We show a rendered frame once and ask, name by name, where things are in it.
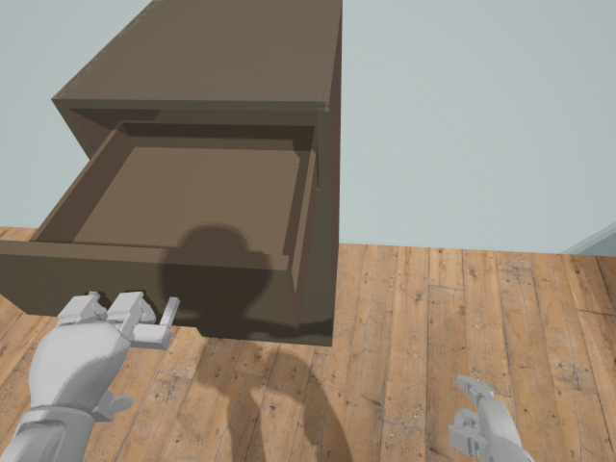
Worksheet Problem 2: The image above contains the right robot forearm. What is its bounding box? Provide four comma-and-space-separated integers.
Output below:
486, 443, 534, 462

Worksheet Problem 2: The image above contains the handle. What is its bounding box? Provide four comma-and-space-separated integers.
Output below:
88, 292, 180, 350

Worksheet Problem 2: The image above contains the drawer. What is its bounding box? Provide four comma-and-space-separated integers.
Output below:
0, 120, 320, 335

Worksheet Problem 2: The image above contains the robot right hand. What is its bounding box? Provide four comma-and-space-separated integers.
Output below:
449, 374, 522, 462

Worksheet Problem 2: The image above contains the robot left hand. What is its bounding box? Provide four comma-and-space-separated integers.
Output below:
29, 292, 156, 423

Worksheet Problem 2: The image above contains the left robot forearm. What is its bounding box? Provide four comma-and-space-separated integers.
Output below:
0, 406, 94, 462

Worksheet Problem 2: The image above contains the cabinet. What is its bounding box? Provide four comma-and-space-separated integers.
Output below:
51, 0, 343, 347

